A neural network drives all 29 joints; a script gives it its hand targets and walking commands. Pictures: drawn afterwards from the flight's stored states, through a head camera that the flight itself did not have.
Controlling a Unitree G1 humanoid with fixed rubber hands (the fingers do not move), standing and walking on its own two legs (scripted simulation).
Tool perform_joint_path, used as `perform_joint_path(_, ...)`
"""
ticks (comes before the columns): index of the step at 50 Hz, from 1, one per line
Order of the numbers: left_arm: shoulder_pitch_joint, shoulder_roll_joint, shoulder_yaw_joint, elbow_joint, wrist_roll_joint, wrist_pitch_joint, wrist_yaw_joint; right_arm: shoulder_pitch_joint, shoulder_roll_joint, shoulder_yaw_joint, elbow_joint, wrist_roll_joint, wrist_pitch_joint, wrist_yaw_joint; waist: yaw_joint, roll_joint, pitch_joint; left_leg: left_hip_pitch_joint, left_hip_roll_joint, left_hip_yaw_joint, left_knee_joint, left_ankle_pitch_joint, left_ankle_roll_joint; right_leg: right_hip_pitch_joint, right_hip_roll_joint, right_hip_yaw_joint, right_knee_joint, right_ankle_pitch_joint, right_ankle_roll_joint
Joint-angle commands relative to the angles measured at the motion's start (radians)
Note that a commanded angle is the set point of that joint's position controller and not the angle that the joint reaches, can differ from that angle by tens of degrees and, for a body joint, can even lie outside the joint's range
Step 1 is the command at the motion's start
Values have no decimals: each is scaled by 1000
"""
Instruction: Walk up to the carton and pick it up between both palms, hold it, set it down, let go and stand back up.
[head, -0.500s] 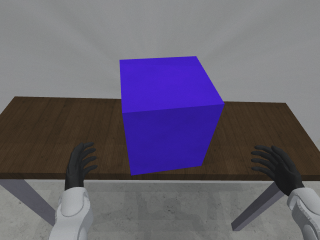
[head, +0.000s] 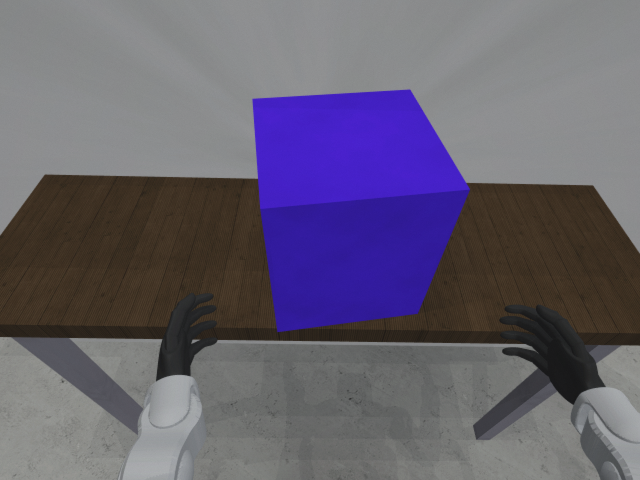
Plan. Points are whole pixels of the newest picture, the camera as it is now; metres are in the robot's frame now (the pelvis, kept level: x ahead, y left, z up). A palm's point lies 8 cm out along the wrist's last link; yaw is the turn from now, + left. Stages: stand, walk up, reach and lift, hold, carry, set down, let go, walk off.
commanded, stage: set down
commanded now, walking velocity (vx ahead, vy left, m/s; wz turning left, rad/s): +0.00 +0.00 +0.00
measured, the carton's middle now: (341, 214) +0.42 +0.01 +0.09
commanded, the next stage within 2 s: none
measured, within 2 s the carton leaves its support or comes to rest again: neither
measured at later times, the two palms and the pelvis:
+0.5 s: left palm (174, 366) +0.22 +0.20 +0.02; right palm (532, 420) +0.20 -0.24 -0.02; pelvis +0.02 +0.02 +0.00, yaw +1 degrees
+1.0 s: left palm (165, 361) +0.23 +0.20 +0.03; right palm (505, 439) +0.19 -0.21 -0.05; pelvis -0.01 +0.01 +0.00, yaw +1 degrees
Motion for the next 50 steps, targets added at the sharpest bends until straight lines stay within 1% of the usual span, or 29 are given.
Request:
perform_joint_path(1, -98, 27, -21, -130, 22, -27, -25, -75, -175, -73, -24, 8, -26, -1, -6, -16, -123, 67, -18, -4, -26, 71, -18, 5, -32, 24, -90, -28, -75)
perform_joint_path(2, -104, 33, -25, -172, 18, -40, -20, -90, -186, -75, -46, 21, -37, 3, -1, -12, -146, 87, -11, -13, -14, 121, -27, 17, -21, 9, -79, 19, -78)
perform_joint_path(3, -69, 41, -33, -70, 23, -32, -37, -68, -164, -61, 13, -4, -33, -4, -29, -34, -117, 102, -21, -8, 6, 153, -31, 20, -27, 21, -84, 83, -70)
perform_joint_path(4, -80, 57, -5, -184, 28, -55, -28, -71, -176, -56, -60, 23, -54, -4, 8, -14, -180, 100, -22, -14, 12, 217, -36, 73, -19, 8, -64, 144, -65)
perform_joint_path(5, -55, 50, -15, -68, 43, -48, -41, -45, -152, -49, 32, 3, -48, -10, -23, -26, -114, 88, -29, -13, 17, 206, -38, 69, -23, 19, -70, 158, -60)
perform_joint_path(6, -51, 51, -11, -133, 40, -59, -37, -55, -166, -47, -5, 12, -61, -6, 1, -10, -158, 111, -26, -19, 20, 249, -46, 77, -14, 3, -61, 181, -62)
perform_joint_path(7, -26, 41, -32, -110, 43, -65, -39, -33, -157, -50, 11, 7, -66, -5, -16, -8, -136, 112, -23, -27, 32, 279, -52, 73, -9, 0, -63, 200, -65)
perform_joint_path(11, 21, 54, -11, -53, 45, -83, -44, -16, -145, -54, -11, -32, -113, -11, -2, -64, -121, 106, -27, -17, 35, 285, -41, 81, -5, -11, -65, 232, -54)
perform_joint_path(12, 39, 45, -21, 56, 57, -70, -63, 14, -133, -40, 86, -55, -102, -19, -25, -71, -54, 107, -29, -16, 30, 284, -42, 72, -8, -11, -72, 246, -53)
perform_joint_path(13, 24, 57, -3, -45, 50, -86, -61, 1, -142, -39, 11, -31, -112, -22, 9, -59, -101, 109, -25, -25, 33, 323, -50, 105, -2, -11, -68, 255, -53)
perform_joint_path(14, 61, 54, -17, 149, 69, -53, -93, 47, -107, -20, 157, -77, -82, -37, -41, -91, 21, 98, -34, -12, 25, 271, -44, 85, -13, 3, -92, 234, -49)
perform_joint_path(15, 35, 80, 30, 18, 63, -63, -88, 26, -133, -25, 74, -50, -87, -34, 18, -68, -32, 92, -27, -17, 10, 294, -45, 112, -4, -14, -80, 223, -55)
perform_joint_path(17, 66, 57, 6, 34, 58, -64, -78, 32, -128, -28, 56, -58, -105, -33, 14, -60, -49, 101, -27, -17, 26, 333, -52, 111, 3, -18, -75, 240, -57)
perform_joint_path(19, 57, 58, 8, 57, 45, -81, -70, 7, -140, -61, 19, -73, -124, -27, 10, -91, -23, 81, -21, -17, 12, 267, -39, 94, 5, -36, -79, 180, -56)
perform_joint_path(20, 51, 69, 0, 211, 47, -61, -93, 20, -102, -47, 106, -120, -110, -43, -21, -107, 38, 58, -27, -6, 7, 189, -30, 74, -12, -18, -90, 138, -46)
perform_joint_path(21, 23, 74, 12, 18, 28, -92, -73, -12, -134, -61, -55, -85, -139, -38, 30, -100, -62, 62, -17, -12, 7, 225, -32, 97, 0, -41, -71, 141, -44)
perform_joint_path(22, 37, 68, -14, 209, 34, -60, -94, 32, -91, -53, 84, -130, -112, -52, -29, -113, 56, 30, -26, -2, 0, 131, -25, 69, -18, -15, -90, 88, -40)
perform_joint_path(23, -12, 102, 28, 70, 21, -71, -85, -4, -100, -62, -43, -119, -120, -55, 19, -107, -32, 21, -25, 1, -15, 117, -18, 105, -19, -23, -79, 70, -35)
perform_joint_path(24, 19, 85, 12, 219, 37, -44, -99, 30, -86, -58, 85, -148, -98, -62, -14, -116, 54, 17, -23, 5, -26, 65, -15, 74, -21, -22, -86, 41, -35)
perform_joint_path(25, -4, 77, 21, -5, 25, -84, -68, 7, -120, -79, -60, -97, -129, -42, 41, -72, -60, 41, -12, -8, -21, 144, -27, 96, 0, -55, -62, 54, -44)
perform_joint_path(26, 10, 72, -10, 314, 40, -35, -106, 40, -60, -54, 148, -173, -85, -62, -38, -107, 101, 9, -24, 6, -20, 23, -19, 42, -29, -9, -99, -13, -36)
perform_joint_path(27, -36, 106, 34, 207, 26, -35, -111, 9, -54, -38, 34, -161, -82, -66, 21, -96, 26, 16, -25, 15, -36, 15, -14, 61, -31, -19, -99, -46, -33)
perform_joint_path(30, -35, 109, 39, 288, 43, 6, -124, 25, -21, -25, 79, -173, -41, -72, 10, -91, 107, -20, -28, 25, -55, -74, 3, 56, -38, -13, -104, -140, -34)
perform_joint_path(33, -66, 112, 42, 230, 34, -2, -117, -2, -16, -42, 24, -167, -40, -67, 25, -88, 65, -25, -21, 20, -54, -67, 9, 57, -25, -33, -88, -167, -33)
perform_joint_path(34, -67, 120, 37, 327, 34, 12, -129, 1, 4, -34, 58, -191, -29, -75, 5, -115, 98, -36, -28, 29, -52, -101, 14, 55, -35, -17, -98, -173, -29)
perform_joint_path(39, -119, 176, 93, 417, 56, 103, -171, -33, 58, -8, 62, -225, 46, -109, 21, -145, 150, -77, -45, 63, -59, -171, 33, 79, -53, -2, -103, -280, -7)
perform_joint_path(40, -132, 177, 104, 366, 52, 102, -169, -46, 48, -17, 18, -215, 51, -109, 42, -154, 111, -54, -44, 64, -55, -142, 35, 73, -52, -13, -103, -319, -6)
perform_joint_path(44, -154, 200, 114, 468, 58, 149, -197, -66, 94, -18, 42, -261, 79, -136, 39, -153, 134, -52, -49, 79, -47, -169, 41, 49, -49, -20, -101, -341, 0)
perform_joint_path(50, -188, 198, 110, 471, 72, 192, -222, -110, 104, -23, 73, -293, 106, -150, 31, -132, 149, -64, -34, 80, -58, -173, 38, 92, -14, -74, -57, -280, 3)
